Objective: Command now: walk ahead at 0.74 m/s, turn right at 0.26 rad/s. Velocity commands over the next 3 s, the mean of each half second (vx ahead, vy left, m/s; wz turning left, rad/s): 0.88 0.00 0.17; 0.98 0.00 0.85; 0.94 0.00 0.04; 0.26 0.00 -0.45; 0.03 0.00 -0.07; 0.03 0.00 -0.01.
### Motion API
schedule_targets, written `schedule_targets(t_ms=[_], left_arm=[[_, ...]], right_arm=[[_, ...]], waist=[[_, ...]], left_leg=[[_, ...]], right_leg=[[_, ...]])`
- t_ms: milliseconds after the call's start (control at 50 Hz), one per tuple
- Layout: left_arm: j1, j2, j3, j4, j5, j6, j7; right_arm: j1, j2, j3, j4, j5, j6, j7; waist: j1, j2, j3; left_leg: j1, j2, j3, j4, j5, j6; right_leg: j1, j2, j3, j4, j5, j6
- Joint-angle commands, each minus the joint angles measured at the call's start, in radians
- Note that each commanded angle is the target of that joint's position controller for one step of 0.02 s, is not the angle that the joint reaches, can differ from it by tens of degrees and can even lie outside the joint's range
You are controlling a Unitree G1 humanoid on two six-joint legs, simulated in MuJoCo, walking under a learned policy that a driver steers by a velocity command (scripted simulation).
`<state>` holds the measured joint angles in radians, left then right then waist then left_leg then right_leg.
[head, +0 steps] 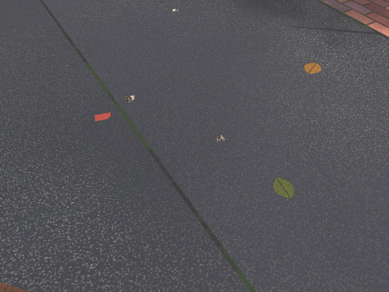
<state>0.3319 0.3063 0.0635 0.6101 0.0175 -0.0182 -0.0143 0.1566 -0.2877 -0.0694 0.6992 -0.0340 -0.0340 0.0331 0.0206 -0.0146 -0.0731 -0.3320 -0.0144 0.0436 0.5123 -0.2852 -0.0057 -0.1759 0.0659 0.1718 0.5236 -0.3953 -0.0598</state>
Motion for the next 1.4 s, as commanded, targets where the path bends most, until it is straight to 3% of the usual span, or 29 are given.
schedule_targets(t_ms=[20, 40, 80, 280, 340, 400, 420, 440, 460, 480, 520, 620, 740, 780, 840, 880, 900, 920, 940, 980, 1040, 1100, 1220, 1260, 1300, 1320, 1340, 1360, 1400], left_arm=[[-0.157, -0.023, -0.014, -0.122, -0.006, -0.033, -0.004], [-0.114, 0.001, -0.014, -0.135, -0.015, -0.038, 0.000], [-0.149, 0.071, 0.001, -0.086, 0.014, -0.036, -0.013], [-0.453, -0.007, -0.048, -0.159, 0.032, -0.034, -0.053], [-0.495, -0.051, -0.074, -0.178, 0.019, -0.038, -0.064], [-0.209, 0.030, -0.033, -0.099, 0.007, -0.042, -0.016], [0.022, 0.080, -0.007, -0.038, 0.012, -0.047, 0.008], [0.170, 0.197, 0.034, -0.010, 0.053, -0.058, 0.030], [0.197, 0.254, 0.044, -0.002, 0.062, -0.064, 0.021], [0.098, 0.185, 0.031, 0.009, 0.047, -0.059, 0.017], [-0.012, 0.062, 0.008, 0.033, 0.035, -0.065, 0.014], [0.010, -0.041, -0.014, 0.140, 0.005, -0.102, 0.006], [0.037, 0.031, -0.002, 0.201, 0.010, -0.119, 0.028], [0.092, 0.088, 0.005, 0.214, 0.008, -0.110, 0.038], [0.039, 0.194, 0.032, 0.186, 0.011, -0.064, 0.058], [-0.035, 0.185, 0.038, 0.157, 0.021, -0.040, 0.041], [-0.063, 0.019, -0.003, 0.116, 0.039, -0.050, 0.024], [0.001, 0.029, -0.009, -0.008, 0.011, -0.073, 0.024], [-0.068, 0.076, -0.015, -0.019, 0.021, -0.103, 0.024], [-0.098, 0.085, -0.022, 0.009, 0.027, -0.106, 0.027], [-0.071, 0.043, -0.038, 0.027, 0.058, -0.045, 0.013], [-0.257, 0.000, -0.064, -0.041, 0.041, -0.042, -0.009], [-0.405, 0.021, -0.060, -0.060, 0.005, -0.053, -0.020], [-0.344, 0.066, -0.039, -0.038, 0.009, -0.056, -0.012], [-0.043, 0.132, -0.003, 0.057, -0.003, -0.049, 0.004], [0.182, 0.167, 0.018, 0.125, -0.002, -0.040, 0.018], [0.315, 0.242, 0.043, 0.158, 0.012, -0.032, 0.028], [0.225, 0.271, 0.051, 0.167, 0.019, -0.029, 0.010], [0.055, 0.132, 0.035, 0.137, 0.001, -0.036, -0.007]], right_arm=[[0.312, -0.229, -0.051, 0.001, -0.046, -0.031, -0.021], [0.269, -0.256, -0.059, 0.006, -0.042, -0.031, -0.009], [0.170, -0.137, -0.030, -0.008, -0.010, -0.041, -0.007], [0.405, -0.043, 0.011, 0.132, 0.014, -0.080, -0.027], [0.390, -0.108, -0.003, 0.151, 0.019, -0.069, -0.036], [0.388, -0.150, -0.003, 0.181, 0.020, -0.074, -0.020], [0.316, -0.185, -0.014, 0.169, 0.029, -0.080, -0.015], [0.303, -0.110, -0.003, 0.118, 0.042, -0.090, -0.010], [0.302, 0.006, 0.016, 0.053, 0.052, -0.091, -0.005], [0.226, -0.042, 0.003, 0.041, 0.048, -0.077, -0.007], [0.161, -0.026, 0.005, 0.032, 0.023, -0.053, 0.001], [0.073, 0.035, 0.014, -0.017, 0.008, 0.026, 0.035], [-0.140, -0.008, 0.035, -0.094, 0.009, 0.028, 0.072], [-0.167, -0.020, 0.037, -0.100, 0.016, 0.023, 0.073], [0.115, -0.114, 0.002, -0.025, 0.023, 0.025, 0.045], [0.416, -0.200, -0.055, 0.081, 0.025, 0.023, -0.001], [0.315, -0.262, -0.073, 0.077, 0.037, 0.034, -0.015], [0.254, -0.343, -0.083, 0.020, 0.001, 0.044, -0.011], [0.260, -0.302, -0.084, 0.003, 0.004, 0.042, -0.018], [0.202, -0.196, -0.055, 0.034, 0.005, 0.014, -0.031], [0.184, -0.120, -0.016, 0.050, 0.020, -0.043, -0.038], [0.232, -0.123, -0.015, 0.078, 0.024, -0.070, -0.027], [0.326, -0.164, -0.017, 0.134, 0.039, -0.087, -0.020], [0.325, -0.203, -0.022, 0.147, 0.020, -0.085, -0.032], [0.277, -0.231, -0.030, 0.149, -0.021, -0.060, -0.049], [0.210, -0.225, -0.029, 0.137, -0.032, -0.048, -0.056], [0.195, -0.113, -0.001, 0.094, -0.024, -0.057, -0.052], [0.330, -0.035, 0.025, 0.052, 0.020, -0.082, -0.022], [0.135, -0.111, 0.035, 0.027, -0.001, -0.097, -0.030]], waist=[[-0.190, 0.318, 0.025], [-0.120, 0.304, 0.063], [-0.062, 0.059, 0.115], [-0.103, 0.067, 0.196], [-0.097, 0.135, 0.189], [0.058, 0.170, 0.009], [0.196, 0.169, -0.095], [0.237, 0.007, -0.250], [0.173, -0.221, -0.373], [0.129, -0.161, -0.215], [0.057, -0.028, 0.021], [-0.039, -0.059, 0.188], [-0.046, 0.006, 0.243], [-0.048, -0.014, 0.205], [-0.215, -0.110, 0.019], [-0.319, -0.013, -0.078], [-0.201, 0.213, 0.034], [-0.103, 0.234, -0.162], [-0.136, 0.065, -0.138], [-0.041, -0.106, 0.076], [0.033, -0.111, 0.136], [-0.022, -0.049, 0.204], [-0.111, 0.032, 0.162], [-0.068, 0.092, 0.092], [0.092, 0.146, -0.055], [0.220, 0.121, -0.123], [0.231, -0.070, -0.196], [0.056, -0.385, -0.262], [0.054, -0.012, -0.029]], left_leg=[[0.466, 0.317, -0.529, -0.292, -0.489, 0.074], [0.429, 0.413, -0.903, -0.416, -0.665, 0.157], [0.349, 0.342, -0.647, -0.329, -0.517, 0.153], [0.336, 0.195, -0.324, -0.460, 0.058, 0.227], [0.218, 0.193, -0.250, -0.509, 0.384, 0.215], [0.222, 0.202, -0.179, -0.125, 1.158, 0.180], [0.100, 0.182, -0.164, 0.142, 1.065, 0.145], [-0.149, 0.076, -0.124, 0.530, 0.670, 0.121], [-0.324, -0.025, -0.166, 0.794, -0.102, 0.128], [-0.419, 0.010, -0.182, 0.906, -0.017, 0.150], [-0.433, 0.097, -0.131, 0.872, 0.084, 0.143], [-0.475, 0.145, -0.104, 0.816, 0.105, 0.099], [-0.355, 0.078, 0.090, 0.385, 0.335, 0.146], [-0.234, -0.003, 0.178, 0.278, 0.338, 0.179], [0.071, -0.089, 0.171, 0.248, 0.208, 0.224], [0.483, -0.076, 0.017, 0.114, 0.086, 0.285], [0.521, 0.048, -0.215, 0.160, 0.182, 0.307], [0.755, 0.214, -0.716, -0.048, 0.055, 0.510], [0.699, 0.270, -0.871, -0.242, -0.168, 0.495], [0.376, 0.225, -0.711, -0.300, -0.100, 0.404], [0.075, 0.126, -0.496, -0.321, 0.069, 0.358], [0.002, 0.044, -0.334, -0.385, 0.246, 0.311], [0.297, 0.078, -0.223, -0.402, 0.705, 0.206], [0.444, 0.117, -0.176, -0.277, 1.055, 0.173], [0.481, 0.146, -0.129, 0.060, 1.282, 0.148], [0.337, 0.117, -0.079, 0.367, 1.182, 0.134], [0.030, 0.005, -0.031, 0.837, 0.599, 0.105], [-0.341, -0.148, -0.105, 1.049, -0.161, 0.059], [-0.434, 0.001, -0.167, 0.962, 0.016, 0.072]], right_leg=[[-0.556, 0.037, -0.030, 0.469, -0.103, -0.055], [-0.733, 0.071, 0.015, 0.642, -0.068, -0.064], [-0.741, -0.025, 0.028, 0.719, 0.113, -0.053], [-0.824, -0.148, -0.204, 0.567, 0.241, 0.037], [-0.504, -0.088, -0.289, 0.326, 0.185, 0.020], [-0.077, 0.030, -0.305, 0.269, 0.050, -0.048], [0.196, -0.015, -0.225, 0.191, 0.104, -0.061], [0.469, -0.252, 0.077, 0.086, -0.279, -0.083], [0.518, -0.500, 0.581, -0.154, -0.678, -0.092], [0.386, -0.494, 0.677, -0.286, -0.654, -0.079], [0.141, -0.438, 0.337, -0.258, -0.309, -0.079], [-0.011, -0.346, -0.130, -0.379, 0.085, -0.008], [0.052, -0.236, -0.476, -0.452, 0.596, 0.038], [0.153, -0.257, -0.501, -0.363, 1.108, 0.047], [0.249, -0.319, -0.471, 0.037, 1.552, 0.044], [-0.019, -0.236, -0.426, 0.673, 0.928, 0.019], [-0.368, -0.062, -0.382, 1.047, -0.046, 0.038], [-0.657, -0.015, -0.178, 1.208, -0.106, 0.071], [-0.723, -0.071, -0.081, 1.130, -0.022, 0.067], [-0.626, -0.159, -0.092, 0.924, 0.067, 0.067], [-0.461, -0.227, -0.106, 0.726, 0.056, 0.105], [-0.446, -0.240, -0.173, 0.419, 0.274, 0.100], [-0.319, -0.122, -0.261, 0.026, 0.593, 0.001], [-0.254, -0.052, -0.293, 0.009, 0.459, -0.036], [-0.016, 0.009, -0.294, 0.038, 0.287, -0.076], [0.210, -0.029, -0.262, 0.039, 0.222, -0.106], [0.449, -0.196, 0.017, 0.081, -0.015, -0.180], [0.611, -0.382, 0.697, -0.195, -0.128, -0.327], [0.375, -0.341, 0.529, -0.259, 0.013, -0.301]])
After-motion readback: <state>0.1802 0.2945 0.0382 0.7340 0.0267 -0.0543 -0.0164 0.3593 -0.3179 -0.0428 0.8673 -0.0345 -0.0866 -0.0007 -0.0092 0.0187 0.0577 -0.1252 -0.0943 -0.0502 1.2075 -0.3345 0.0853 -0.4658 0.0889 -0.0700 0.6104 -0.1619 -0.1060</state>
